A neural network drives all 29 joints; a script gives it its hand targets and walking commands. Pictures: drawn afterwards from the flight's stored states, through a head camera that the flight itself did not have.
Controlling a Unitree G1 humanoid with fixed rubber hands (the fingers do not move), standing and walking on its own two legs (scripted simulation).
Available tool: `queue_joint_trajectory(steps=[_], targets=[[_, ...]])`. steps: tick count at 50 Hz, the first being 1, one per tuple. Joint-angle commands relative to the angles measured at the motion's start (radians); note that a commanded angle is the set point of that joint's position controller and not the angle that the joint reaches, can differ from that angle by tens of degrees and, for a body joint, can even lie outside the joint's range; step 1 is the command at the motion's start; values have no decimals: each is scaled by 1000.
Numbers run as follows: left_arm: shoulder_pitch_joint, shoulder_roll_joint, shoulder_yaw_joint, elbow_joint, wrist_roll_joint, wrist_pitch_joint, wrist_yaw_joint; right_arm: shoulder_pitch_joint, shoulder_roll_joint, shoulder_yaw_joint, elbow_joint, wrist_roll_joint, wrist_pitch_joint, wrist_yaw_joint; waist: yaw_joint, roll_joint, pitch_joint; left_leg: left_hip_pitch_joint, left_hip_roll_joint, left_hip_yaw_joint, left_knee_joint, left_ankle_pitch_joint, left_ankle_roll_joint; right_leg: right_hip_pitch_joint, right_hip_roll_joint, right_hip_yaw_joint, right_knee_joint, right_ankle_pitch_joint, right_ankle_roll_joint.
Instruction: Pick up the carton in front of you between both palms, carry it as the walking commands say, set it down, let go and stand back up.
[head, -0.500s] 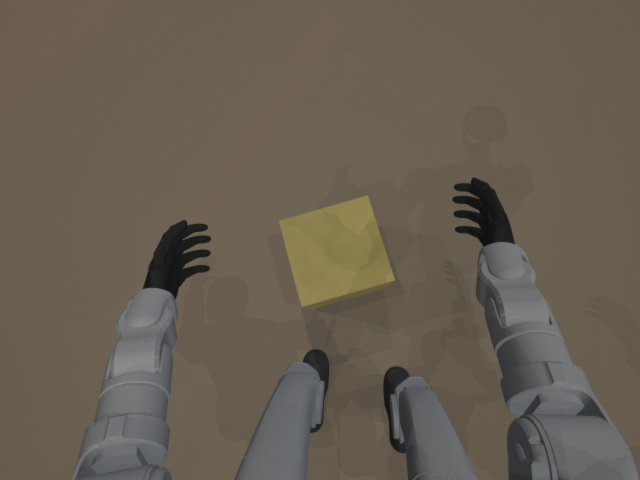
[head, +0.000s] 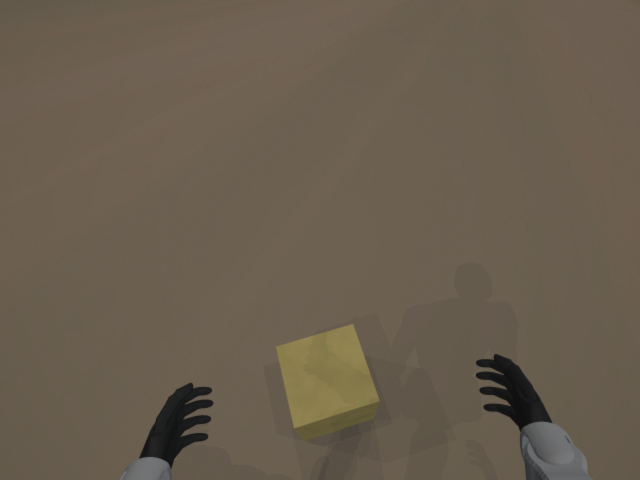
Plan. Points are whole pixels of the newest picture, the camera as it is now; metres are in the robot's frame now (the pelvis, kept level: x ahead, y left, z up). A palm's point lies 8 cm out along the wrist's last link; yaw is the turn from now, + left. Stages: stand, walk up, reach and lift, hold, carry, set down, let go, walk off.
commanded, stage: let go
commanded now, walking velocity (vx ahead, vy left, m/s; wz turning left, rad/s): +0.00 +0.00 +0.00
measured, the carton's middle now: (327, 384) +0.37 +0.06 -0.65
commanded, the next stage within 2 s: stand in 0.52 s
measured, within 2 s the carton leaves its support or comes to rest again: neither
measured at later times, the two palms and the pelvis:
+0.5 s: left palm (156, 451) +0.16 +0.24 -0.06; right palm (556, 460) +0.15 -0.23 -0.07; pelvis -0.01 +0.00 +0.00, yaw +0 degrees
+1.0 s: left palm (117, 462) +0.15 +0.30 -0.10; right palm out of the picture +0.12 -0.27 -0.08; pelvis +0.01 +0.03 +0.00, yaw -2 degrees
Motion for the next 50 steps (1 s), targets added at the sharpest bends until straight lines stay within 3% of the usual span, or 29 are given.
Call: queue_joint_trajectory(steps=[1, 10, 13, 14, 16, 20, 26, 27, 29, 31, 33, 39, 50], targets=[[-19, 109, 39, -78, 10, 0, 1, 33, -80, -4, -116, 17, 4, 18, -35, -70, -141, 219, -18, 36, -33, 293, -19, 89, -6, 1, -88, 355, 47], [-18, 121, 60, -66, 44, 68, 5, 44, -96, 29, -179, 48, 72, 57, -22, -32, 7, 263, -29, 54, -57, 175, -10, 110, -25, 7, -132, 274, 46], [-31, 122, 65, -71, 50, 85, 0, 38, -101, 29, -187, 46, 89, 56, -23, -44, 32, 286, -30, 56, -47, 156, -9, 92, -29, 10, -135, 242, 45], [-76, 154, 71, -135, 72, 137, 24, 85, -94, 17, -125, 52, 61, 37, -40, -23, -22, 249, -56, 62, -18, 126, -15, 150, -27, 12, -96, 340, 46], [-61, 142, 56, -123, 62, 159, 40, 67, -103, 28, -140, 52, 60, 23, -41, -62, -11, 220, -53, 58, -11, 105, -8, 149, -30, 14, -78, 368, 52], [-63, 130, 47, -130, 53, 179, 50, 55, -112, 26, -143, 47, 68, 16, -40, -72, 8, 222, -50, 56, -12, 117, -8, 133, -25, 7, -82, 334, 46], [-72, 115, 32, -145, 48, 203, 59, 60, -122, 14, -131, 43, 84, 25, -45, -40, 24, 252, -35, 45, -28, 127, -10, 119, -8, -10, -93, 246, 24], [-98, 235, 67, -11, 57, 114, 95, 57, -217, -16, 10, -14, 50, -9, -27, -156, 45, 113, 54, -5, 0, 105, -18, 23, -50, 12, -78, 78, 36], [-81, 213, 59, 19, 73, 49, 101, 66, -240, -24, 36, -24, 18, -22, -51, -87, 18, 107, 63, -27, -13, -17, -6, 8, -65, 64, -96, -76, 21], [-90, 200, 56, 50, 77, 18, 95, 45, -236, -21, 65, -20, -3, -20, -52, -17, 9, 66, 79, -56, -46, -94, 6, 33, -60, 65, -68, -72, 12], [-84, 205, 57, 87, 75, -1, 85, 15, -238, -19, 84, -15, -14, -15, -39, 18, -29, 53, 95, -74, -58, -47, 16, 84, -59, 55, -39, 20, 14], [-71, 238, 50, 176, 71, -28, 94, 23, -265, -21, 149, -8, -27, -23, -47, 16, -85, 130, 108, -73, -24, 217, 18, 120, -75, 68, -33, 205, 17], [-56, 271, 31, 285, 66, -37, 107, 21, -308, -10, 242, -1, -31, -32, -49, -7, -87, 199, 118, -70, -29, 368, 20, 133, -91, 69, -41, 294, 19]])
